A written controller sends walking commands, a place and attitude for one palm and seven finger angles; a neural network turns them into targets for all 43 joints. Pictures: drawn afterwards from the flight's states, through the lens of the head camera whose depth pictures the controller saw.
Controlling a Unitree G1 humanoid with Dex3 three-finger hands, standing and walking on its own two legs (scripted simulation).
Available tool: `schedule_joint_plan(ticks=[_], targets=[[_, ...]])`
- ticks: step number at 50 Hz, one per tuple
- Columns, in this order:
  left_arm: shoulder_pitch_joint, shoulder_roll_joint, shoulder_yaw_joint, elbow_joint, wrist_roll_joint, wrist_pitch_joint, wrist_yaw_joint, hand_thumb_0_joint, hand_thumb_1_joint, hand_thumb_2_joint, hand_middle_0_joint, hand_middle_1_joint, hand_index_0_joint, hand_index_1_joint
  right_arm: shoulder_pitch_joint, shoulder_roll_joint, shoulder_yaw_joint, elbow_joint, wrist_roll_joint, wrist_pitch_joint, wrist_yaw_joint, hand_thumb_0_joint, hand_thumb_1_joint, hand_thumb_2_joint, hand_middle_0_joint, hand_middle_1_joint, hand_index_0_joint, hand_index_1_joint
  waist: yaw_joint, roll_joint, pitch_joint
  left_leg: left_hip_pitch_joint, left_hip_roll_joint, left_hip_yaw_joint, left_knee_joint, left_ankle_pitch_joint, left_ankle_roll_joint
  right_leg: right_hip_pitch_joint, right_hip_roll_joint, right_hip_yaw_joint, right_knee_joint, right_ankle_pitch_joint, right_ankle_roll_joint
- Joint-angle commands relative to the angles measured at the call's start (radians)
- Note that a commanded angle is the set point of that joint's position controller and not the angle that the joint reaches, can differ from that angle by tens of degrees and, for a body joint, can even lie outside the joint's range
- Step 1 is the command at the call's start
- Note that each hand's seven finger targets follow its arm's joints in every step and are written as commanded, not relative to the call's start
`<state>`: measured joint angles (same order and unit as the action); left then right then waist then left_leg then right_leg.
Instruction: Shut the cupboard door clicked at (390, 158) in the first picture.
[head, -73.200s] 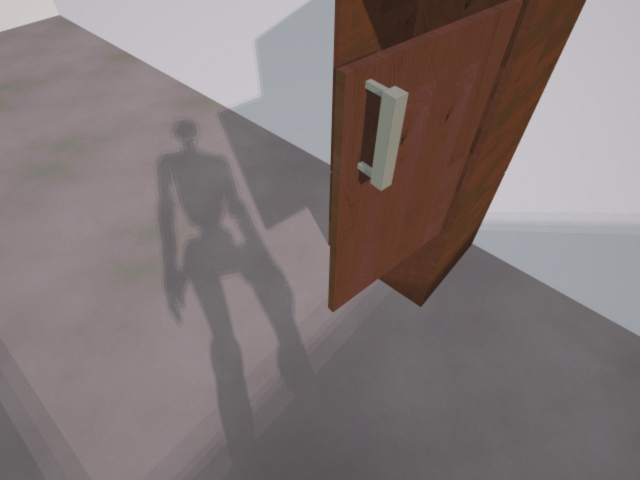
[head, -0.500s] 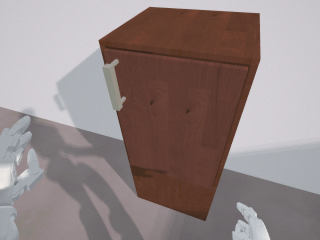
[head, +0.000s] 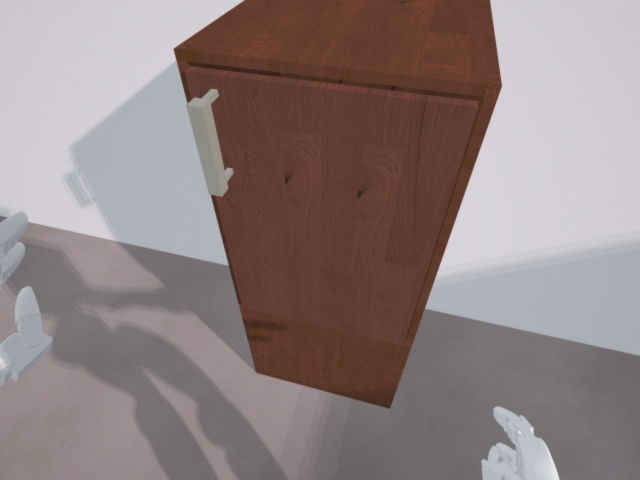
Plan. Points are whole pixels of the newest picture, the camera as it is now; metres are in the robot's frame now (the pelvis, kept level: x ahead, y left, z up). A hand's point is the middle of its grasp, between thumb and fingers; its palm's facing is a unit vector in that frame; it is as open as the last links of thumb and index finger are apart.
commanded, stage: step back with the hand held close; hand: left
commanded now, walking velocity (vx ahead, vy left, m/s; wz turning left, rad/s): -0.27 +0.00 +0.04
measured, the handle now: (215, 143) +0.55 +0.20 +0.15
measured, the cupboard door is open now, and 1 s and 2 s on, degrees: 0 0 0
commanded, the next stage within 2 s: stop stepping back and stand still in 0.90 s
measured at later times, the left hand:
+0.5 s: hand out of the picture +0.09 +0.29 +0.18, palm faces +0.52 -0.74 -0.44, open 7.4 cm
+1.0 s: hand out of the picture -0.01 +0.31 +0.18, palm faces +0.52 -0.78 -0.36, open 7.4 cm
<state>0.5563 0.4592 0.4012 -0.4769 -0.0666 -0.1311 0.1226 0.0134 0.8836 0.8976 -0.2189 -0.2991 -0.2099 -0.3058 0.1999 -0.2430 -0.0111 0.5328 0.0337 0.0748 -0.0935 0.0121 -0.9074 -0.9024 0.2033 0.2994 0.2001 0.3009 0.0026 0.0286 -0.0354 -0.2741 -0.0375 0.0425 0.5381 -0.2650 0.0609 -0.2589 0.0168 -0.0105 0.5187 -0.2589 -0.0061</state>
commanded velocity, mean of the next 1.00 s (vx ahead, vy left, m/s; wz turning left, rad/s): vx -0.34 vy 0.00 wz -0.04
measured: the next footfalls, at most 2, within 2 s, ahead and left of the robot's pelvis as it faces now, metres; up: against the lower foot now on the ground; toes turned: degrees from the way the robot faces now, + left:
right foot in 1.04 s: -0.32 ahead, -0.11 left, +0.00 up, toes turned +0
left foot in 1.54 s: -0.24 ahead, +0.23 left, +0.00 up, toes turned +1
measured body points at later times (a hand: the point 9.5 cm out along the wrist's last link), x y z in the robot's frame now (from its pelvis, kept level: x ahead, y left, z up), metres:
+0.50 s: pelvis -0.09 +0.01 -0.01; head -0.10 +0.03 +0.44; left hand +0.06 +0.33 +0.20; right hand +0.08 -0.22 -0.09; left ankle +0.01 +0.08 -0.73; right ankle -0.05 -0.12 -0.73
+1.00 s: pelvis -0.19 +0.02 -0.01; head -0.18 +0.07 +0.44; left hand -0.05 +0.35 +0.20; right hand +0.02 -0.18 -0.06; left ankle +0.01 +0.09 -0.73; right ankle -0.35 -0.11 -0.71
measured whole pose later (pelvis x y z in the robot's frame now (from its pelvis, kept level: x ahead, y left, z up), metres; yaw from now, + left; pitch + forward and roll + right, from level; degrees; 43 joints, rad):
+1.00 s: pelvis -0.19 +0.02 -0.01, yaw +2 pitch +5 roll -6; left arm 0.51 0.44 0.47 -0.57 -0.08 -0.26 0.14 0.01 0.89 0.90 -0.21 -0.30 -0.20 -0.30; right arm 0.15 -0.16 0.01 0.63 0.00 -0.13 -0.04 0.01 -0.90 -0.90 0.21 0.30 0.20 0.30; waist 0.06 0.00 -0.08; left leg -0.56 0.07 0.11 0.29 0.16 0.06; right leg -0.07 0.10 -0.04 0.54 -0.53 -0.01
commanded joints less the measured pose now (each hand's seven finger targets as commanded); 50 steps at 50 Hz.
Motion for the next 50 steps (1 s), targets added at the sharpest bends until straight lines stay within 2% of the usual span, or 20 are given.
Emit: schedule_joint_plan(ticks=[1, 7, 10, 13, 15, 17, 20, 22, 27, 29, 30, 31, 33, 34, 36, 37, 41, 47, 49, 50], targets=[[-0.015, 0.134, 0.121, -0.132, -0.006, -0.050, 0.030, 0.000, 0.900, 0.900, -0.200, -0.300, -0.200, -0.300, -0.084, -0.120, -0.042, -0.156, -0.007, -0.051, -0.004, 0.000, -0.900, -0.900, 0.200, 0.300, 0.200, 0.300, 0.002, 0.011, -0.076, -0.098, 0.154, -0.154, -0.091, 0.231, -0.008, 0.084, -0.096, 0.119, -0.026, 0.260, -0.011], [-0.096, 0.136, 0.105, -0.178, 0.031, -0.088, 0.047, 0.000, 0.900, 0.900, -0.200, -0.300, -0.200, -0.300, -0.075, -0.134, -0.040, -0.159, -0.012, -0.084, -0.003, 0.000, -0.900, -0.900, 0.200, 0.300, 0.200, 0.300, -0.008, 0.026, 0.029, -0.289, 0.149, -0.210, -0.163, -0.298, 0.023, 0.022, -0.090, 0.151, -0.110, -0.179, -0.019], [-0.135, 0.180, 0.160, -0.224, 0.054, -0.116, 0.059, 0.000, 0.900, 0.900, -0.200, -0.300, -0.200, -0.300, -0.078, -0.152, -0.043, -0.163, -0.017, -0.112, -0.014, 0.000, -0.900, -0.900, 0.200, 0.300, 0.200, 0.300, -0.001, 0.126, 0.007, -0.469, 0.208, -0.281, -0.288, -0.446, 0.060, 0.206, -0.017, 0.088, 0.047, -0.111, 0.010], [-0.138, 0.160, 0.160, -0.274, 0.054, -0.140, 0.053, 0.000, 0.900, 0.900, -0.200, -0.300, -0.200, -0.300, -0.060, -0.134, -0.041, -0.156, -0.024, -0.142, -0.011, 0.000, -0.900, -0.900, 0.200, 0.300, 0.200, 0.300, 0.002, 0.163, -0.051, -0.462, 0.225, -0.307, -0.301, -0.367, 0.061, 0.275, 0.019, 0.056, 0.145, 0.065, 0.013], [-0.108, 0.186, 0.195, -0.271, 0.054, -0.149, 0.049, 0.000, 0.900, 0.900, -0.200, -0.300, -0.200, -0.300, -0.060, -0.141, -0.045, -0.147, -0.029, -0.161, -0.009, 0.000, -0.900, -0.900, 0.200, 0.300, 0.200, 0.300, 0.007, 0.175, -0.080, -0.471, 0.236, -0.318, -0.309, -0.409, 0.068, 0.301, 0.038, 0.066, 0.177, 0.052, 0.018], [-0.113, 0.148, 0.177, -0.250, 0.061, -0.159, 0.041, 0.000, 0.900, 0.900, -0.200, -0.300, -0.200, -0.300, -0.057, -0.137, -0.043, -0.135, -0.037, -0.169, -0.004, 0.000, -0.900, -0.900, 0.200, 0.300, 0.200, 0.300, 0.002, 0.192, -0.022, -0.572, 0.260, -0.352, -0.347, -0.495, 0.084, 0.334, 0.053, 0.069, 0.224, 0.013, 0.018], [-0.111, 0.142, 0.176, -0.204, 0.048, -0.160, 0.033, 0.000, 0.900, 0.900, -0.200, -0.300, -0.200, -0.300, -0.044, -0.140, -0.053, -0.102, -0.035, -0.179, 0.005, 0.000, -0.900, -0.900, 0.200, 0.300, 0.200, 0.300, -0.003, 0.066, -0.042, -0.455, 0.234, -0.303, -0.256, -0.377, 0.061, 0.241, 0.034, 0.113, 0.142, 0.040, 0.002], [-0.091, 0.116, 0.142, -0.175, 0.034, -0.158, 0.032, 0.000, 0.900, 0.900, -0.200, -0.300, -0.200, -0.300, -0.040, -0.126, -0.048, -0.094, -0.030, -0.175, 0.015, 0.000, -0.900, -0.900, 0.200, 0.300, 0.200, 0.300, -0.009, -0.011, -0.040, -0.350, 0.187, -0.258, -0.169, -0.282, 0.033, 0.114, -0.019, 0.180, 0.046, 0.029, -0.023], [-0.111, 0.143, 0.132, -0.209, 0.035, -0.164, 0.041, 0.000, 0.900, 0.900, -0.200, -0.300, -0.200, -0.300, -0.064, -0.105, -0.048, -0.083, -0.034, -0.166, 0.026, 0.000, -0.900, -0.900, 0.200, 0.300, 0.200, 0.300, -0.015, -0.076, -0.039, -0.174, 0.110, -0.176, 0.018, -0.220, -0.024, -0.161, -0.138, 0.310, -0.156, -0.231, -0.078], [-0.126, 0.157, 0.132, -0.239, 0.036, -0.170, 0.049, 0.000, 0.900, 0.900, -0.200, -0.300, -0.200, -0.300, -0.064, -0.096, -0.045, -0.080, -0.034, -0.161, 0.027, 0.000, -0.900, -0.900, 0.200, 0.300, 0.200, 0.300, -0.023, -0.084, -0.033, -0.100, 0.085, -0.155, 0.083, -0.159, -0.036, -0.249, -0.172, 0.324, -0.204, -0.228, -0.094], [-0.129, 0.208, 0.177, -0.257, 0.036, -0.174, 0.057, 0.000, 0.900, 0.900, -0.200, -0.300, -0.200, -0.300, -0.068, -0.102, -0.048, -0.076, -0.041, -0.159, 0.023, 0.000, -0.900, -0.900, 0.200, 0.300, 0.200, 0.300, -0.022, -0.066, -0.038, -0.079, 0.079, -0.146, 0.087, -0.133, -0.041, -0.266, -0.175, 0.318, -0.211, -0.199, -0.095], [-0.122, 0.179, 0.150, -0.265, 0.035, -0.180, 0.057, 0.000, 0.900, 0.900, -0.200, -0.300, -0.200, -0.300, -0.064, -0.088, -0.041, -0.077, -0.037, -0.158, 0.022, 0.000, -0.900, -0.900, 0.200, 0.300, 0.200, 0.300, -0.028, -0.061, -0.052, -0.088, 0.086, -0.165, 0.066, -0.121, -0.038, -0.242, -0.167, 0.280, -0.188, -0.179, -0.089], [-0.107, 0.196, 0.175, -0.296, 0.035, -0.191, 0.059, 0.000, 0.900, 0.900, -0.200, -0.300, -0.200, -0.300, -0.068, -0.100, -0.043, -0.088, -0.034, -0.163, 0.016, 0.000, -0.900, -0.900, 0.200, 0.300, 0.200, 0.300, -0.027, 0.021, -0.065, -0.098, 0.112, -0.195, -0.037, -0.136, -0.021, -0.209, -0.085, 0.198, -0.127, -0.165, -0.048], [-0.097, 0.196, 0.185, -0.304, 0.037, -0.196, 0.058, 0.000, 0.900, 0.900, -0.200, -0.300, -0.200, -0.300, -0.072, -0.111, -0.045, -0.095, -0.032, -0.169, 0.012, 0.000, -0.900, -0.900, 0.200, 0.300, 0.200, 0.300, -0.024, 0.089, -0.066, -0.170, 0.156, -0.241, -0.138, -0.202, -0.001, -0.125, -0.022, 0.138, -0.049, -0.147, -0.021], [-0.088, 0.173, 0.206, -0.304, 0.044, -0.205, 0.047, 0.000, 0.900, 0.900, -0.200, -0.300, -0.200, -0.300, -0.089, -0.134, -0.055, -0.106, -0.035, -0.191, 0.004, 0.000, -0.900, -0.900, 0.200, 0.300, 0.200, 0.300, -0.003, 0.297, -0.085, -0.495, 0.315, -0.416, -0.415, -0.520, 0.065, 0.212, 0.110, 0.036, 0.290, -0.075, 0.018], [-0.102, 0.186, 0.221, -0.287, 0.051, -0.204, 0.041, 0.000, 0.900, 0.900, -0.200, -0.300, -0.200, -0.300, -0.086, -0.134, -0.059, -0.097, -0.043, -0.198, 0.004, 0.000, -0.900, -0.900, 0.200, 0.300, 0.200, 0.300, -0.001, 0.315, -0.091, -0.575, 0.366, -0.438, -0.476, -0.579, 0.081, 0.280, 0.124, 0.034, 0.445, -0.102, 0.021], [-0.070, 0.147, 0.182, -0.244, 0.015, -0.192, 0.028, 0.000, 0.900, 0.900, -0.200, -0.300, -0.200, -0.300, -0.081, -0.107, -0.071, -0.070, -0.040, -0.223, 0.025, 0.000, -0.900, -0.900, 0.200, 0.300, 0.200, 0.300, 0.014, 0.157, -0.121, -0.310, 0.320, -0.286, -0.428, -0.358, 0.011, 0.103, 0.124, -0.004, 0.479, -0.247, 0.008], [-0.120, 0.133, 0.119, -0.305, -0.022, -0.189, 0.023, 0.000, 0.900, 0.900, -0.200, -0.300, -0.200, -0.300, -0.067, -0.081, -0.048, -0.010, -0.039, -0.250, 0.048, 0.000, -0.900, -0.900, 0.200, 0.300, 0.200, 0.300, 0.009, 0.193, -0.227, 0.146, 0.295, -0.170, -0.404, -0.046, -0.091, 0.002, 0.081, -0.036, -0.024, -0.332, 0.000], [-0.184, 0.145, 0.117, -0.333, -0.016, -0.198, 0.023, 0.000, 0.900, 0.900, -0.200, -0.300, -0.200, -0.300, -0.064, -0.077, -0.045, 0.007, -0.044, -0.245, 0.053, 0.000, -0.900, -0.900, 0.200, 0.300, 0.200, 0.300, 0.012, 0.149, -0.236, 0.217, 0.274, -0.127, -0.310, 0.119, -0.133, 0.007, 0.051, 0.001, -0.214, -0.205, -0.016], [-0.205, 0.180, 0.134, -0.352, -0.006, -0.198, 0.025, 0.000, 0.900, 0.900, -0.200, -0.300, -0.200, -0.300, -0.042, -0.069, -0.048, 0.023, -0.046, -0.235, 0.059, 0.000, -0.900, -0.900, 0.200, 0.300, 0.200, 0.300, -0.001, 0.089, -0.255, 0.267, 0.231, -0.071, -0.205, 0.214, -0.158, -0.027, -0.005, 0.056, -0.271, -0.160, -0.048]])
